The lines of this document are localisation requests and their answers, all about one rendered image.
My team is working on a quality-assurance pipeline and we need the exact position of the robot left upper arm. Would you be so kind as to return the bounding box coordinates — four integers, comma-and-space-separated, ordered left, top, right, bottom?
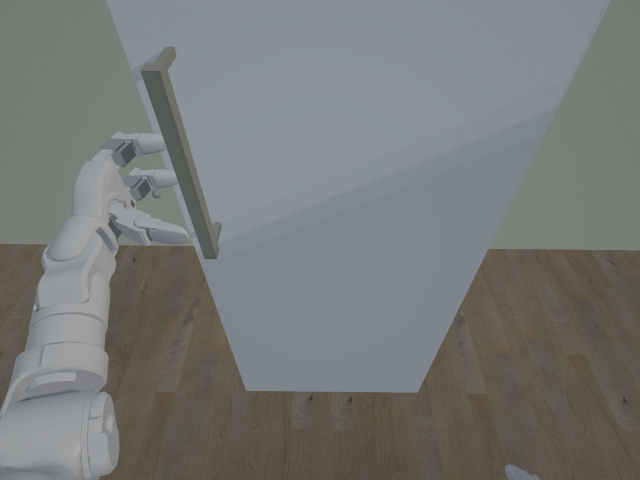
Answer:
0, 389, 120, 480

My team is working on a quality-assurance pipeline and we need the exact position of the handle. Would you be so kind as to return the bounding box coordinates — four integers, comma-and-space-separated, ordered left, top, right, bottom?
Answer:
140, 47, 222, 259

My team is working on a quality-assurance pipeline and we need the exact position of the fridge door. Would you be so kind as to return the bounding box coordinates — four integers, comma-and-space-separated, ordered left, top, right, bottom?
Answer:
106, 0, 611, 393

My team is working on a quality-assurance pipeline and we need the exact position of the robot left hand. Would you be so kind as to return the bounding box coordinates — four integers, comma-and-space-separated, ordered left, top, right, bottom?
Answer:
71, 132, 189, 246

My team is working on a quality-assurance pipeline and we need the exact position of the robot left forearm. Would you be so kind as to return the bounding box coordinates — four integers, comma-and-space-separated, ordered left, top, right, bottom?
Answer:
0, 216, 119, 421

